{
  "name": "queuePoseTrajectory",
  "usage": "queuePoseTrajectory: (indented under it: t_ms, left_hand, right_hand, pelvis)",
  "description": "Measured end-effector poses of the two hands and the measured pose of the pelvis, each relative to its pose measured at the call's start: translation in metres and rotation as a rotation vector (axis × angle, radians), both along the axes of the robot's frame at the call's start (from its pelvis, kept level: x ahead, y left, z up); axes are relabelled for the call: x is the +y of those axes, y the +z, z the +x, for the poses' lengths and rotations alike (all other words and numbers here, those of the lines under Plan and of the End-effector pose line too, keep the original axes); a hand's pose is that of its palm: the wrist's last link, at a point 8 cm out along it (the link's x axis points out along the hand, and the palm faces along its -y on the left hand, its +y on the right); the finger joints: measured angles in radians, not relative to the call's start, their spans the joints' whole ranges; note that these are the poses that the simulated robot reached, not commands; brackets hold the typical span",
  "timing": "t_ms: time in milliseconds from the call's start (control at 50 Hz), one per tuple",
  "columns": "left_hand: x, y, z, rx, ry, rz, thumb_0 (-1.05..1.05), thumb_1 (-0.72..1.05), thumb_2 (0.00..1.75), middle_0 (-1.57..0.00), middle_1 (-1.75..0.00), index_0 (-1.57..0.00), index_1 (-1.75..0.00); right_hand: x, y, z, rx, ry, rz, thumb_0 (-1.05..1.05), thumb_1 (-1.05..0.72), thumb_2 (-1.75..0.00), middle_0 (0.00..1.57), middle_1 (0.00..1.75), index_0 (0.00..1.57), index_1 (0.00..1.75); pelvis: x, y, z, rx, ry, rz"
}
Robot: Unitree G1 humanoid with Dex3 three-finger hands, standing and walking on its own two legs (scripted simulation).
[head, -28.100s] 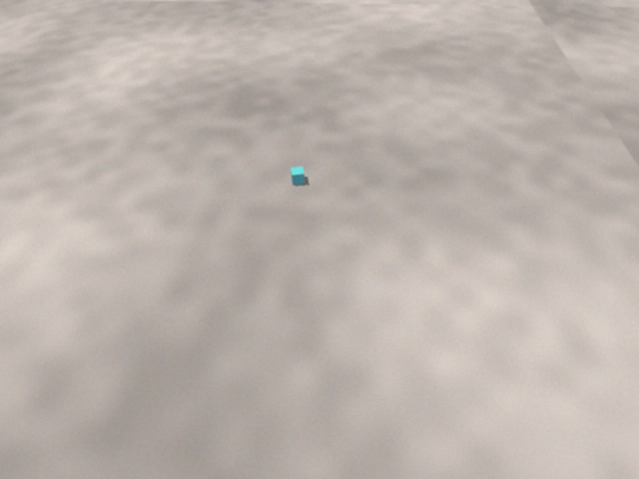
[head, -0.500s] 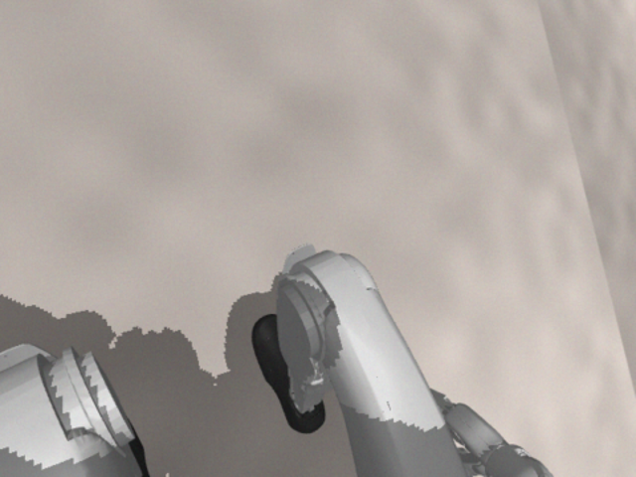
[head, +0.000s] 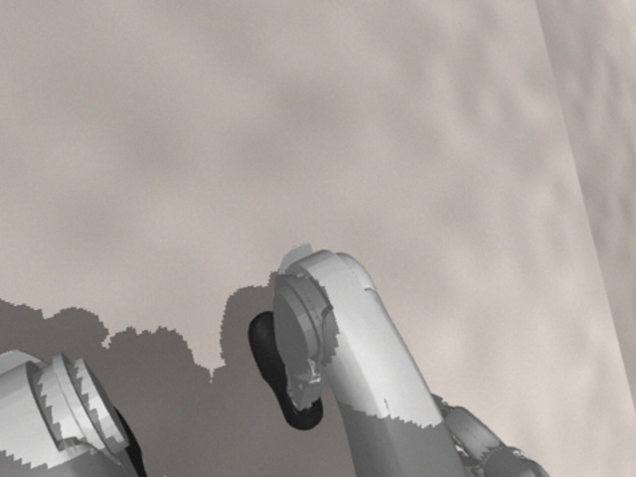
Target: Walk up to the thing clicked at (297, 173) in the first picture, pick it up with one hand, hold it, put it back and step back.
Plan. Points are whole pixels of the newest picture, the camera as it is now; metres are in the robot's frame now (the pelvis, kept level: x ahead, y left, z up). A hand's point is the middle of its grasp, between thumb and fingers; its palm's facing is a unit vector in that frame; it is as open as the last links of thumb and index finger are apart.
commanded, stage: open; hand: left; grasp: from above
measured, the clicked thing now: out of the picture +0.47 +0.41 -0.28
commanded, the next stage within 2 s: withdraw in 0.48 s
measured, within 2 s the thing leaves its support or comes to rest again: neither
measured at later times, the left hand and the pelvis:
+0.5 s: hand out of the picture +0.46 +0.40 -0.22, palm faces -0.42 -0.16 -0.89, open 13.5 cm; pelvis +0.00 +0.00 +0.00, yaw +0 degrees
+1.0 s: hand out of the picture +0.47 +0.44 -0.12, palm faces -0.35 -0.11 -0.93, open 14.2 cm; pelvis +0.00 +0.00 +0.02, yaw +2 degrees
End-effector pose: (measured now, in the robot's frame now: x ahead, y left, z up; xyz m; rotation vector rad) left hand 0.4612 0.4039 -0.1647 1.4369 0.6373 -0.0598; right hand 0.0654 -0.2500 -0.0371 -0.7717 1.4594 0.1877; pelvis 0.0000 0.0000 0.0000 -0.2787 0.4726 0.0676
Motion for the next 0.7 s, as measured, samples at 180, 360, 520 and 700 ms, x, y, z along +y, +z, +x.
queuePoseTrajectory:
  t_ms: [180, 360, 520, 700]
  left_hand:
    - [-0.0011, 0.0006, 0.0031, 0.004, -0.004, -0.002, 0.00, -0.15, 0.68, -0.38, -0.75, -0.40, -0.73]
    - [-0.0007, 0.0005, 0.0003, 0.012, -0.004, -0.005, 0.00, -0.30, 0.81, -0.25, -0.84, -0.26, -0.84]
    - [-0.0013, 0.0012, -0.0012, 0.010, -0.015, -0.006, 0.00, -0.41, 0.91, -0.16, -0.92, -0.16, -0.93]
    - [-0.0003, 0.0057, 0.0029, -0.014, -0.018, 0.001, 0.00, -0.49, 0.97, -0.10, -0.98, -0.10, -0.99]
  right_hand:
    - [-0.0006, 0.0019, 0.0023, 0.004, -0.003, -0.002, 0.00, -0.90, -0.89, 0.21, 0.30, 0.20, 0.30]
    - [-0.0021, 0.0014, 0.0035, 0.001, 0.000, -0.004, 0.00, -0.90, -0.89, 0.21, 0.30, 0.20, 0.30]
    - [-0.0027, 0.0006, 0.0045, 0.003, 0.006, -0.005, 0.00, -0.90, -0.89, 0.21, 0.30, 0.20, 0.30]
    - [-0.0034, 0.0001, 0.0061, -0.001, 0.005, -0.005, 0.00, -0.90, -0.89, 0.21, 0.30, 0.20, 0.30]
  pelvis:
    - [0.0000, 0.0022, 0.0014, 0.007, 0.000, 0.000]
    - [-0.0006, 0.0020, 0.0003, 0.002, 0.001, 0.002]
    - [-0.0013, 0.0019, 0.0001, 0.000, 0.000, 0.004]
    - [-0.0018, 0.0018, 0.0005, 0.002, 0.000, 0.006]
